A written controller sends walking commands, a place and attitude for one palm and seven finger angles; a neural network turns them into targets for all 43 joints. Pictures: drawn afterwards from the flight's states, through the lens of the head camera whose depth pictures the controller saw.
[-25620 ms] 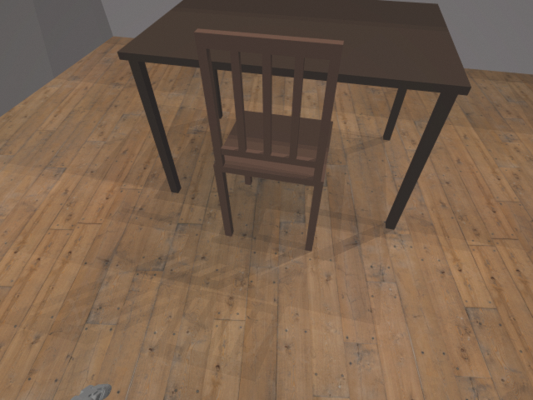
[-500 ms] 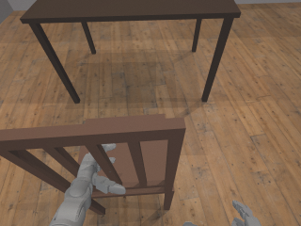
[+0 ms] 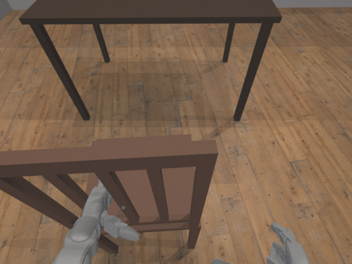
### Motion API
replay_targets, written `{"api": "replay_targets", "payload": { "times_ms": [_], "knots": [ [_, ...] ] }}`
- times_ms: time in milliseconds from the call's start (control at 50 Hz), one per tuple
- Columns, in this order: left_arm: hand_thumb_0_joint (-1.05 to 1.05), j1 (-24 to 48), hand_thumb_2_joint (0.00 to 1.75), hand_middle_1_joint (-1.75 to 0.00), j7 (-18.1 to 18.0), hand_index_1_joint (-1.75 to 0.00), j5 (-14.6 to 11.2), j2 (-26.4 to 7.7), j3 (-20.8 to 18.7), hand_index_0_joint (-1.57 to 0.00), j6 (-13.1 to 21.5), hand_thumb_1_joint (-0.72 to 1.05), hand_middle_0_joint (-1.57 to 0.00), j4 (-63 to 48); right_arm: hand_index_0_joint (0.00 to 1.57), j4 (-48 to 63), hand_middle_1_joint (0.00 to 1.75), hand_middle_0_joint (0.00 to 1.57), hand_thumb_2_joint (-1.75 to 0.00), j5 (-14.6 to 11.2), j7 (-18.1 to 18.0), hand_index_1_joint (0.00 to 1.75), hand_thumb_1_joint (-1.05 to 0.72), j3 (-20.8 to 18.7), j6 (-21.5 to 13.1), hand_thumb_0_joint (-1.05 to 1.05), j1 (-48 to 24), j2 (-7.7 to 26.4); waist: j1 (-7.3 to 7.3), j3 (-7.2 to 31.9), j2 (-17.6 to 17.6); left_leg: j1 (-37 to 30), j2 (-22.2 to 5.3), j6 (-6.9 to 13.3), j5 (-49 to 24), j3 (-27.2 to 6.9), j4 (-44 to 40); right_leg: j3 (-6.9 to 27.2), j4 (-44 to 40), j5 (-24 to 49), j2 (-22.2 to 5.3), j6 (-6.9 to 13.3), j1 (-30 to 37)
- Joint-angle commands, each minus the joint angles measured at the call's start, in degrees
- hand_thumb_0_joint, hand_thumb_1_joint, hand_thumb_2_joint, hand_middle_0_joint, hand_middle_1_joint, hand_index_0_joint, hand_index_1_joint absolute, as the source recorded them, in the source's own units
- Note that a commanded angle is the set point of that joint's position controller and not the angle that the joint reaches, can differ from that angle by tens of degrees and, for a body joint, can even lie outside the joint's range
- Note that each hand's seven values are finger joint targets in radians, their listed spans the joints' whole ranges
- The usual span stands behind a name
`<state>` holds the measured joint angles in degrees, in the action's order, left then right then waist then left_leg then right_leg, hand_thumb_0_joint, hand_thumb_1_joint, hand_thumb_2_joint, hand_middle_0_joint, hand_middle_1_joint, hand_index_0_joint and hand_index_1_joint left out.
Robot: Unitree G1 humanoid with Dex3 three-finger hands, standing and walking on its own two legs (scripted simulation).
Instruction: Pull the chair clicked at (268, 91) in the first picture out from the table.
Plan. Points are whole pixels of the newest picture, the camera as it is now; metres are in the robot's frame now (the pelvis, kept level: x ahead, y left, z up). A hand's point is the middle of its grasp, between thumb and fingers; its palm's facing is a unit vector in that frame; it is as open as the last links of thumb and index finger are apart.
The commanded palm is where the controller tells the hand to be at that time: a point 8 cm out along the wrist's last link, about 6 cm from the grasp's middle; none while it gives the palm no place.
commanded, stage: draw the fingers out of the gap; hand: left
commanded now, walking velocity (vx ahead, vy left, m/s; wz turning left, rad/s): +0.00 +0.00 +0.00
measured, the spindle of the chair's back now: (122, 200) +0.28 +0.13 -0.03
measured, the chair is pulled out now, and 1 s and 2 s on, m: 0.64 0.64 0.64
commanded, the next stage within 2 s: draw the hand back to the body in 0.58 s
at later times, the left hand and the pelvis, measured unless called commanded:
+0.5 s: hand (112, 254) +0.16 +0.14 -0.04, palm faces -0.04 -0.99 -0.13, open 17.5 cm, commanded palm +0.15 +0.19 -0.02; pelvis -0.01 +0.01 -0.01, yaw +1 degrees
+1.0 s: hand (91, 257) +0.15 +0.16 +0.03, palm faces +0.01 -1.00 -0.07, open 17.4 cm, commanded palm +0.12 +0.22 +0.05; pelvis -0.02 +0.01 -0.04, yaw +1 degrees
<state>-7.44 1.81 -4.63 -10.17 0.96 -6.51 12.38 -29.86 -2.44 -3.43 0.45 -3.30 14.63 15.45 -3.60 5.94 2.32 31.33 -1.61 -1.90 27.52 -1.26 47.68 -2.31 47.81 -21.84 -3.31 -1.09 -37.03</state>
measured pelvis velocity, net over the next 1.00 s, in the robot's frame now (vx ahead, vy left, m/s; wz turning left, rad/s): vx -0.02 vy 0.01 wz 0.03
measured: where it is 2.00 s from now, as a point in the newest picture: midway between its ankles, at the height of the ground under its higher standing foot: outside the picture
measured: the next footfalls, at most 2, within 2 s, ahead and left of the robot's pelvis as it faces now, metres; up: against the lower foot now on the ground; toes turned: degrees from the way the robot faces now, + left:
none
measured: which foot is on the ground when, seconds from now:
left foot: down 0.00-1.00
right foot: down 0.00-1.00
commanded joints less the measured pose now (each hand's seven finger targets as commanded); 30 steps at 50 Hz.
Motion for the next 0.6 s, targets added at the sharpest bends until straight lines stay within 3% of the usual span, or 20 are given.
{"api": "replay_targets", "payload": {
  "times_ms": [0,40,60,80,100,140,160,220,260,320,380,420,460,480,580],
  "knots": [
    [0.00,-5.2,0.20,0.00,-1.2,0.00,0.6,-6.9,-3.8,0.00,1.5,-0.55,0.00,-13.9,0.20,9.9,0.30,0.20,-0.90,0.0,-0.2,0.30,-0.90,-2.9,-2.9,0.00,-2.7,6.1,1.92,11.9,-2.4,1.5,1.4,2.4,-20.1,2.3,-5.2,-1.3,-4.4,21.2,0.3,1.4,16.3],
    [0.00,-6.0,0.20,0.00,-1.5,0.00,0.6,-6.7,-3.1,0.00,1.7,-0.55,0.00,-17.4,0.20,10.4,0.30,0.20,-0.90,0.1,-0.4,0.30,-0.90,-3.0,-3.3,0.00,-2.6,6.2,1.19,11.8,-4.1,1.5,1.4,2.6,-20.1,2.1,-4.5,-1.5,-4.2,21.0,0.4,1.2,15.4],
    [0.00,-5.6,0.20,0.00,-1.7,0.00,0.5,-6.9,-2.9,0.00,2.0,-0.55,0.00,-19.2,0.20,10.5,0.30,0.20,-0.90,0.2,-0.7,0.30,-0.90,-3.0,-3.5,0.00,-2.7,6.2,0.94,11.4,-2.6,1.4,1.5,2.7,-19.9,1.9,-4.2,-1.4,-4.4,20.9,0.4,1.4,15.2],
    [0.00,-6.8,0.20,0.00,-2.0,0.00,0.5,-7.7,-3.8,0.00,2.1,-0.55,0.00,-19.9,0.20,10.4,0.30,0.20,-0.90,0.2,-0.9,0.30,-0.90,-3.1,-3.8,0.00,-2.2,6.1,0.85,12.3,-3.9,1.2,1.5,2.8,-20.0,1.8,-3.9,-1.5,-4.1,20.7,0.5,1.1,15.0],
    [0.00,-7.7,0.20,0.00,-2.0,0.00,0.7,-7.6,-3.5,0.00,2.2,-0.55,0.00,-20.5,0.20,10.3,0.30,0.20,-0.90,0.2,-1.0,0.30,-0.90,-3.0,-3.9,0.00,-2.3,6.1,0.83,11.8,-2.7,1.3,1.5,2.7,-20.0,1.6,-3.6,-1.5,-3.7,20.4,0.5,1.2,14.4],
    [0.00,-8.7,0.20,0.00,-2.1,0.00,1.0,-5.8,-1.2,0.00,2.4,-0.55,0.00,-22.5,0.20,10.7,0.30,0.20,-0.90,0.3,-1.1,0.30,-0.90,-2.9,-4.3,0.00,-2.3,5.9,0.33,11.2,-2.9,0.9,1.5,2.8,-20.0,1.3,-3.1,-1.9,-3.3,19.6,0.6,1.1,12.7],
    [0.00,-10.3,0.20,0.00,-2.4,0.00,1.2,-6.9,-2.3,0.00,2.3,-0.55,0.00,-22.4,0.20,10.4,0.30,0.20,-0.90,0.3,-1.3,0.30,-0.90,-3.1,-4.4,0.00,-2.5,5.8,0.76,11.0,-2.1,1.1,1.5,2.7,-20.3,1.2,-2.9,-1.9,-3.2,19.4,0.6,1.4,12.7],
    [0.00,-11.9,0.20,0.00,-2.3,0.00,1.4,-4.7,0.9,0.00,2.1,-0.55,0.00,-25.2,0.20,11.0,0.30,0.20,-0.90,0.4,-1.3,0.30,-0.90,-2.7,-4.9,0.00,-2.8,5.7,0.20,10.8,-1.6,0.7,1.6,2.7,-19.6,0.6,-2.4,-2.4,-2.6,17.5,0.6,1.3,10.8],
    [0.00,-15.1,0.20,0.00,-2.3,0.00,1.5,-6.0,-0.5,0.00,1.8,-0.55,0.00,-25.7,0.20,11.0,0.30,0.20,-0.90,0.3,-1.5,0.30,-0.90,-2.9,-4.9,0.00,-3.1,5.7,0.77,11.0,-1.6,0.8,1.5,2.7,-20.0,0.3,-2.2,-2.6,-2.4,17.5,0.6,1.6,10.9],
    [0.00,-19.0,0.20,0.00,-2.2,0.00,1.6,-4.1,1.7,0.00,1.2,-0.55,0.00,-28.1,0.20,12.2,0.30,0.20,-0.90,0.2,-1.6,0.30,-0.90,-2.8,-5.0,0.00,-3.6,5.2,0.86,10.5,-2.6,1.5,1.5,2.6,-18.2,0.2,-2.1,-2.9,-2.0,14.9,0.6,1.3,9.6],
    [0.00,-20.0,0.20,0.00,-2.6,0.00,2.0,-4.4,2.1,0.00,0.8,-0.55,0.00,-30.2,0.20,12.7,0.30,0.20,-0.90,0.4,-1.8,0.30,-0.90,-2.7,-5.1,0.00,-4.0,5.1,0.77,9.4,-2.4,2.4,1.7,2.7,-16.5,-0.2,-1.9,-3.0,-1.9,12.7,0.6,1.4,8.6],
    [0.00,-21.3,0.20,0.00,-2.7,0.00,2.1,-3.8,2.8,0.00,0.5,-0.55,0.00,-30.7,0.20,13.1,0.30,0.20,-0.90,0.4,-1.9,0.30,-0.90,-2.5,-5.0,0.00,-4.1,5.0,0.58,8.2,-4.1,3.6,1.8,2.8,-14.8,-0.4,-1.6,-3.1,-2.0,10.9,0.7,1.3,7.7],
    [0.00,-21.5,0.20,0.00,-2.8,0.00,2.4,-5.2,2.1,0.00,0.8,-0.55,0.00,-33.1,0.20,13.4,0.30,0.20,-0.90,0.5,-2.2,0.30,-0.90,-2.6,-5.2,0.00,-4.4,5.1,0.76,8.2,-2.0,3.7,1.9,2.8,-14.6,-0.5,-1.2,-3.0,-1.7,10.0,0.7,1.6,7.3],
    [0.00,-22.6,0.20,0.00,-2.7,0.00,2.5,-4.2,3.5,0.00,0.9,-0.55,0.00,-34.6,0.20,13.9,0.30,0.20,-0.90,0.4,-2.2,0.30,-0.90,-2.4,-5.5,0.00,-4.3,4.9,0.67,8.8,-1.7,3.2,1.9,2.9,-14.3,-0.4,-1.2,-3.0,-1.6,9.3,0.6,1.5,7.0],
    [0.00,-24.9,0.20,0.00,-2.9,0.00,2.7,-3.8,4.7,0.00,0.7,-0.55,0.00,-36.6,0.20,14.2,0.30,0.20,-0.90,0.5,-2.6,0.30,-0.90,-2.2,-6.0,0.00,-4.3,4.7,0.34,8.2,-1.7,3.9,2.0,2.9,-12.6,-1.0,-0.5,-3.2,-1.3,6.6,0.8,1.4,5.2]
  ]
}}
